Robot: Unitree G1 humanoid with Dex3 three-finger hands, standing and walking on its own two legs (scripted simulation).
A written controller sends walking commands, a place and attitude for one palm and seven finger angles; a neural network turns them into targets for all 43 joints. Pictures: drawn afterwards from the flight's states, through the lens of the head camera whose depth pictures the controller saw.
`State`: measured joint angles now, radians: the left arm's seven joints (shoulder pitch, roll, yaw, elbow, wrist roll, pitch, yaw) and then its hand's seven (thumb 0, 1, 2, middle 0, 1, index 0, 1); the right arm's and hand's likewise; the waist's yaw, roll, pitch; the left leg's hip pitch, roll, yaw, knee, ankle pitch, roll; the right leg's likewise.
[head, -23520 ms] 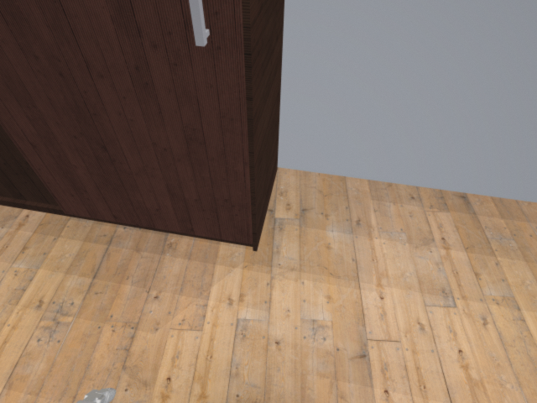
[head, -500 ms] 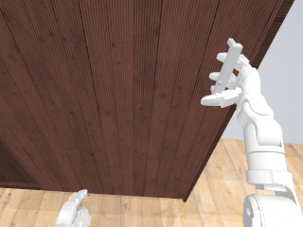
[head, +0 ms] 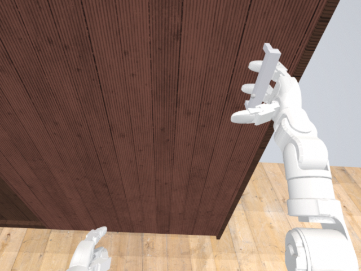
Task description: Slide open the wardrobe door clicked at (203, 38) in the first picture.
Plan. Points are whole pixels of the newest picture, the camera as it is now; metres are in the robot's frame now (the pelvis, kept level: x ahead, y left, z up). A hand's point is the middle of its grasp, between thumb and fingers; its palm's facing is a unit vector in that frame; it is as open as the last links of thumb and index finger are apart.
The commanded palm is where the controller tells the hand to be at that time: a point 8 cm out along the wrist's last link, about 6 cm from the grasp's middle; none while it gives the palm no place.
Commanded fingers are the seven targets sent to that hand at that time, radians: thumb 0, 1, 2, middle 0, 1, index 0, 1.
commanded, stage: grip the handle and tug to test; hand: right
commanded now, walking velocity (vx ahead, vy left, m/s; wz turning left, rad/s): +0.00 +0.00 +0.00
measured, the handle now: (258, 83) +0.46 -0.13 +0.23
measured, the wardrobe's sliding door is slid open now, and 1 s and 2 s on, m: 0.00 0.00 0.00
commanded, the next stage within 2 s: tug the door sideways, standing still in 1.44 s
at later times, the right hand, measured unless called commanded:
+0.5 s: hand (254, 95) +0.41 -0.11 +0.23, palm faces +0.00 +1.00 +0.00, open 9.1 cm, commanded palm +0.38 -0.16 +0.24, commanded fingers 0.00 -0.67 -0.80 0.43 1.37 0.43 1.37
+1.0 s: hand (253, 95) +0.41 -0.11 +0.23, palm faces +0.00 +1.00 -0.01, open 5.6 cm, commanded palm +0.38 -0.16 +0.24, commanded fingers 0.00 -0.90 -0.90 0.45 1.40 0.45 1.40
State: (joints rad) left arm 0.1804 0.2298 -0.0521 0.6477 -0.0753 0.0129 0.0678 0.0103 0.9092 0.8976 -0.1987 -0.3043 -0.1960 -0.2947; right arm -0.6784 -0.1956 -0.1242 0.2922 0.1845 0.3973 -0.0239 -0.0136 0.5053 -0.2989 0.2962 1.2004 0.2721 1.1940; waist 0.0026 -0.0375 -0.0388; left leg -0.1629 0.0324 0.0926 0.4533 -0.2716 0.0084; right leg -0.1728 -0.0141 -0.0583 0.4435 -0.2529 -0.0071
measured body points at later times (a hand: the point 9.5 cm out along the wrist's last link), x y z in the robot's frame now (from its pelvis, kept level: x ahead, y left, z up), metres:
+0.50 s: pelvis +0.00 +0.00 +0.00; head -0.02 +0.02 +0.45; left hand +0.16 +0.24 -0.10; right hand +0.40 -0.16 +0.23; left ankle -0.02 +0.11 -0.74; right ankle -0.01 -0.11 -0.74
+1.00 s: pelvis +0.00 +0.01 +0.00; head -0.01 +0.02 +0.45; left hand +0.16 +0.24 -0.10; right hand +0.40 -0.16 +0.23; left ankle -0.02 +0.11 -0.74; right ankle -0.01 -0.11 -0.74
